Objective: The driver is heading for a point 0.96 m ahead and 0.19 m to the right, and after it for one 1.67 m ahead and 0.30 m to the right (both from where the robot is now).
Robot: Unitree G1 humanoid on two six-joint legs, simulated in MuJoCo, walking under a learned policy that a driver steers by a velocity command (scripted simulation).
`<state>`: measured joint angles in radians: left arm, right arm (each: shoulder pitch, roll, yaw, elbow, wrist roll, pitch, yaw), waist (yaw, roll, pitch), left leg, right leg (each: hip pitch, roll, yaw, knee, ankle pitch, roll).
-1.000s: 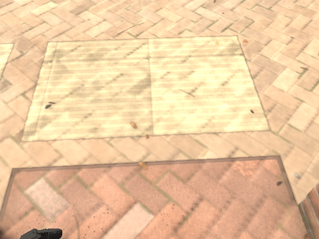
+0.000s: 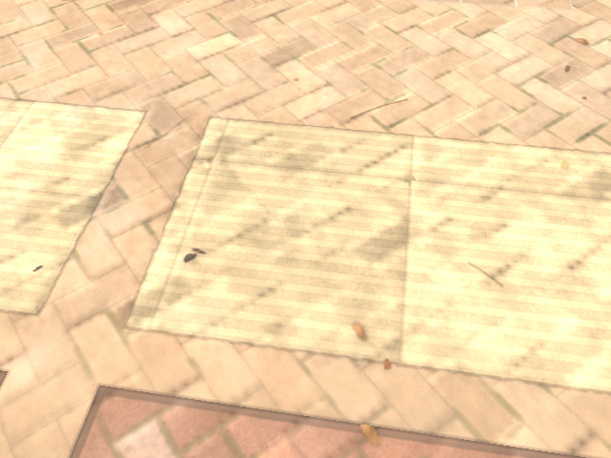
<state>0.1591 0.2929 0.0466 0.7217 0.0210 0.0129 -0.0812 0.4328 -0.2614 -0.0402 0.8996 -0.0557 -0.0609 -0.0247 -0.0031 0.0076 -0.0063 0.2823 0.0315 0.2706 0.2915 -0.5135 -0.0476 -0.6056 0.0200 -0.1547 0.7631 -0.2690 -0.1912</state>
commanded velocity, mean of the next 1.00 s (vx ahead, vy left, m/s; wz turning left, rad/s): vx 0.92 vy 0.00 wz -0.40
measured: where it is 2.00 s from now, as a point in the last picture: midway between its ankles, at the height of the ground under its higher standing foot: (487, 209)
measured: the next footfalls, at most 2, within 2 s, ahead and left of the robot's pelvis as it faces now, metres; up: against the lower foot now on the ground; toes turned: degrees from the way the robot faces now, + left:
left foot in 0.44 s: +0.66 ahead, -0.03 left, +0.00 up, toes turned -28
right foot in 0.88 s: +0.89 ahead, -0.45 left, +0.00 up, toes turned -28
